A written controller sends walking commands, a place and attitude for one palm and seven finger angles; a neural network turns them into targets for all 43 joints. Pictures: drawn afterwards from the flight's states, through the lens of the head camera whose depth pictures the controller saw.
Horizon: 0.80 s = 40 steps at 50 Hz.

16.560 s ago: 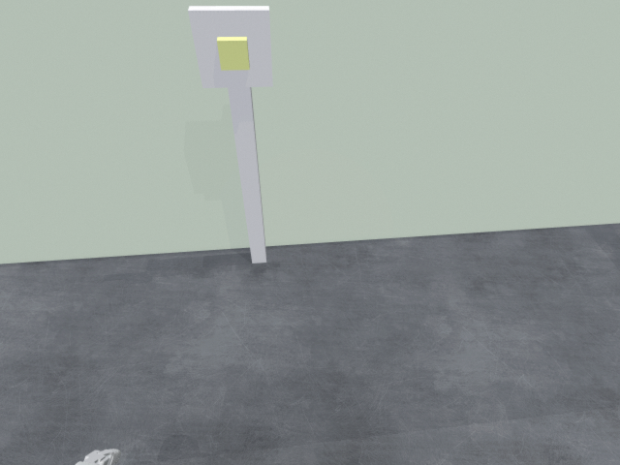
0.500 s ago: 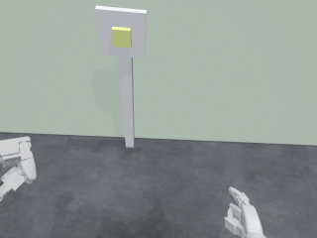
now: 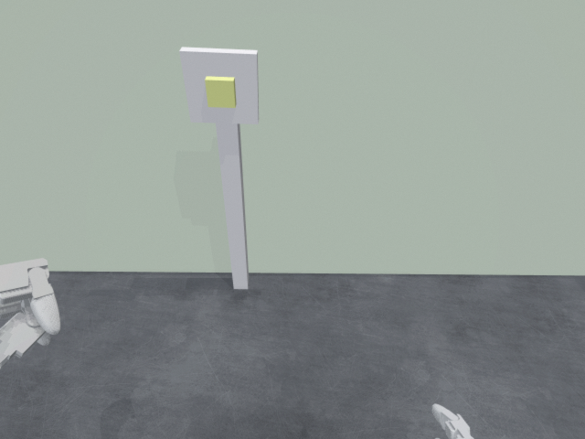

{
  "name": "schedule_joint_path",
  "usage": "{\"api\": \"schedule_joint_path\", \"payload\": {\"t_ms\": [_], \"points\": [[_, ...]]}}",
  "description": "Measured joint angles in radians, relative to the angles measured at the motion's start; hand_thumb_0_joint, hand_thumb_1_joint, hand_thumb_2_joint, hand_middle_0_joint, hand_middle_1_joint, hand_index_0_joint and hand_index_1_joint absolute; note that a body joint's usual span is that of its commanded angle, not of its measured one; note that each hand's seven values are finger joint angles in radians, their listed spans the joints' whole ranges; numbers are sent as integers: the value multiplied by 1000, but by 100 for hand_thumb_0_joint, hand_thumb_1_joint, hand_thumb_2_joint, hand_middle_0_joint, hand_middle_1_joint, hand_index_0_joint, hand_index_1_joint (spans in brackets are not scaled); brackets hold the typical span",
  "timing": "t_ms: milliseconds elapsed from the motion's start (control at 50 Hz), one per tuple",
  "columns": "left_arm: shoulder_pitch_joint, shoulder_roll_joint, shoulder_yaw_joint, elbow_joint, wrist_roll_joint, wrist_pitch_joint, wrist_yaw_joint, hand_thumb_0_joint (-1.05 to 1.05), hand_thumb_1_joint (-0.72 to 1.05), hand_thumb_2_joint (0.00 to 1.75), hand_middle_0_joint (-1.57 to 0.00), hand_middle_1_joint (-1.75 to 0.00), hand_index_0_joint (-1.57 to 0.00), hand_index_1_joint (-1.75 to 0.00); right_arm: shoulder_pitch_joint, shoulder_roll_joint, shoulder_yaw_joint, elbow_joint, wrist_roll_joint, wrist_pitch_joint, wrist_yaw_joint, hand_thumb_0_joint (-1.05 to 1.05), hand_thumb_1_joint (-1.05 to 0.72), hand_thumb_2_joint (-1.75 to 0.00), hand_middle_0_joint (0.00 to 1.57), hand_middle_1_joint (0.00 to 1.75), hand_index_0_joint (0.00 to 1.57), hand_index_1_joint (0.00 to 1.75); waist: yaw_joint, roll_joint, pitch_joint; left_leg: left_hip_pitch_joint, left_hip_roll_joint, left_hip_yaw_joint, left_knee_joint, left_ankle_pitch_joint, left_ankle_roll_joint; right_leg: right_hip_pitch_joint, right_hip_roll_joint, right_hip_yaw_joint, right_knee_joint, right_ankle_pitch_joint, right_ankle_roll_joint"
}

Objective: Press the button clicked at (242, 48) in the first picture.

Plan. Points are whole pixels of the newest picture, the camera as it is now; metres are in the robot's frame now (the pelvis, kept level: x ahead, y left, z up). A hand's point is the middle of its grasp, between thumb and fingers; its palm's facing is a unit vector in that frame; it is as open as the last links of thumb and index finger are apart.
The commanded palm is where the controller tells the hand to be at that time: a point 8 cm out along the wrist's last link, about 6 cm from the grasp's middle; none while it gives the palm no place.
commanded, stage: stop stepping back and stand still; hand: left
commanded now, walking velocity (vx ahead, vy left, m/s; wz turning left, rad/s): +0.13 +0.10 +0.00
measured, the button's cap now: (221, 91) +0.87 +0.19 +0.11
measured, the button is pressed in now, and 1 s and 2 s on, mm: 0 0 0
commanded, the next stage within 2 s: let the arm hang, fingers relaxed in 1.04 s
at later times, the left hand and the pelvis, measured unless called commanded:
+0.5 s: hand (27, 317) +0.19 +0.26 +0.18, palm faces +0.42 -0.79 -0.44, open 3.1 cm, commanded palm +0.13 +0.30 +0.19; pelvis +0.01 +0.01 +0.01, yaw +2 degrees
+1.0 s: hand (2, 314) +0.20 +0.29 +0.17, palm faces +0.38 -0.81 -0.45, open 3.1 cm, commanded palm +0.14 +0.33 +0.19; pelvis +0.02 +0.05 +0.02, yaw +1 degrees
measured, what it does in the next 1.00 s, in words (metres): steps on the spot: left foot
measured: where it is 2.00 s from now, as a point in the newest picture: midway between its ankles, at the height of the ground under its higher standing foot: outside the picture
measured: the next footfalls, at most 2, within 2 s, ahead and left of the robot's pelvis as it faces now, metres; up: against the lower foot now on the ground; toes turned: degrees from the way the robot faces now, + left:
left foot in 0.28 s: +0.06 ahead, +0.14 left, +0.00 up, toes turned +5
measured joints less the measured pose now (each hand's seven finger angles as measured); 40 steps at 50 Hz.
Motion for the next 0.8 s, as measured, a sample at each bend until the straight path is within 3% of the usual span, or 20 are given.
{"api": "schedule_joint_path", "payload": {"t_ms": [40,80,120,220,280,320,400,520,800], "points": [[-13,-3,-7,-7,-1,-8,-10,1,89,90,-131,-150,-130,-150,-13,-4,-5,17,-2,18,6,1,-91,-90,20,30,20,30,19,8,17,-84,-10,-10,206,-59,7,-9,0,-13,-5,108,-39],[-25,-27,-16,4,-1,-19,-17,1,89,90,-131,-150,-131,-150,-23,-13,-8,47,-5,34,9,1,-91,-90,20,30,20,30,38,13,15,-146,-17,-4,362,-40,5,0,0,-15,-29,123,-48],[-24,-54,-21,24,-6,-29,-19,1,89,90,-131,-150,-131,-150,-24,-21,-8,60,-4,42,6,1,-91,-90,20,30,20,30,46,14,1,-169,-14,18,392,2,5,15,-5,-13,-77,139,-43],[-19,-78,-35,53,-2,-23,-8,1,89,90,-131,-150,-131,-150,-23,-34,-9,45,-6,22,-16,1,-91,-90,20,30,20,30,53,-4,-11,-52,-6,72,76,16,26,33,-27,-13,-145,173,-30],[-16,-84,-48,29,-1,-18,1,1,89,90,-131,-150,-131,-150,-34,-60,-19,13,-8,4,-23,1,-91,-90,20,30,20,30,56,28,0,48,8,50,-127,43,37,15,-12,-28,-108,153,-17],[-35,-77,-48,24,-1,-18,4,1,89,90,-131,-150,-131,-150,-61,-59,-24,9,-2,3,-23,1,-91,-90,20,30,20,30,59,23,28,49,4,51,-119,115,9,12,-20,-24,-74,132,-4],[-33,-62,-27,31,-2,-12,0,1,89,90,-131,-150,-131,-150,-87,-38,-12,-4,8,2,-15,1,-91,-90,20,30,20,30,55,22,35,64,-1,58,-120,96,-12,27,-22,-12,-81,128,-3],[-25,-69,-39,27,-17,-5,-7,1,89,90,-131,-150,-130,-150,-110,-22,0,-15,11,9,8,1,-91,-90,20,30,20,30,52,47,49,57,11,52,-102,78,-9,47,-8,-18,-119,139,-5],[-1,-48,-33,10,-28,5,-12,1,89,90,-131,-150,-130,-150,-113,-18,7,-32,10,33,0,1,-91,-90,20,30,20,30,53,31,79,97,-19,74,-171,99,19,77,-33,4,-175,163,31]]}}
